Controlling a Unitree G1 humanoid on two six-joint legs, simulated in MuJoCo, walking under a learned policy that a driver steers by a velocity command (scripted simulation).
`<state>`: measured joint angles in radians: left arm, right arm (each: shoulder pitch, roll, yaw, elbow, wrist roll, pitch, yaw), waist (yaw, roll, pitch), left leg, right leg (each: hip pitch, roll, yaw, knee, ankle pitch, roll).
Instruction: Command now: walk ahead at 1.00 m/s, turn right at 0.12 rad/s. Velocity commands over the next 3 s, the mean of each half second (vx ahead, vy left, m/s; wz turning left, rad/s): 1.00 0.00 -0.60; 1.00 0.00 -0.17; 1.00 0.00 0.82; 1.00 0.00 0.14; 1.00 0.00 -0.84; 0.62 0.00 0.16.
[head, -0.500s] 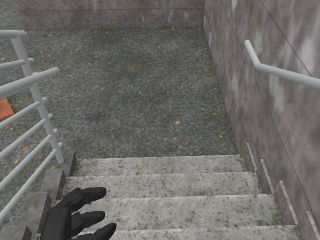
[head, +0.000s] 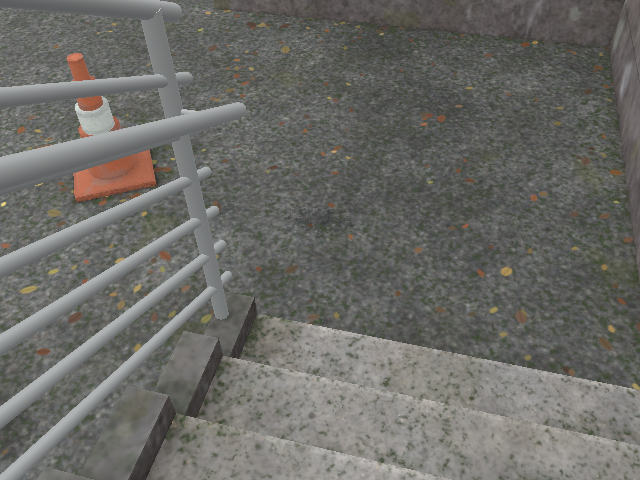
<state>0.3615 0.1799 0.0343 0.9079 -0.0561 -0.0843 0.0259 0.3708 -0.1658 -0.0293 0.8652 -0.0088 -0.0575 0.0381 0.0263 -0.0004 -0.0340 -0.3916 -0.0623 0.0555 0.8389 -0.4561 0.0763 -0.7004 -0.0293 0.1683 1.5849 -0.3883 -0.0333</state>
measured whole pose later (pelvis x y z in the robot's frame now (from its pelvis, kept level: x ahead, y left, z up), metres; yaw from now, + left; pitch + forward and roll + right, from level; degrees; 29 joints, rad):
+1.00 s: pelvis +0.79 -0.31 -0.45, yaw -25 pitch +2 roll +2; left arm 0.04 0.19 0.02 0.69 0.00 -0.12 -0.06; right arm 0.62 -0.16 -0.03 1.04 0.05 -0.07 -0.02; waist -0.10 -0.02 -0.03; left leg -0.26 -0.04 -0.23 1.69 -0.70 0.04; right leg -0.41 -0.04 0.03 0.63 -0.28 0.02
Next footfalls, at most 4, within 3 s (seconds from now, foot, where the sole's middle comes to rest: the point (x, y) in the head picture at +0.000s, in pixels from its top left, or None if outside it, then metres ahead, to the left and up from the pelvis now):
0.22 right None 0.26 -0.14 -0.89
0.54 left None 0.63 0.01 -1.05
0.94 right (510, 452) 0.82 -0.46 -1.21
1.34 left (455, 389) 1.11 -0.36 -1.37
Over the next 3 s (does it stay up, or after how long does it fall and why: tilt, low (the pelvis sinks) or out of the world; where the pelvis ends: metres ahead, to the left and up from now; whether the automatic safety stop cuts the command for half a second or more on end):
stays up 2.39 -0.70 -0.80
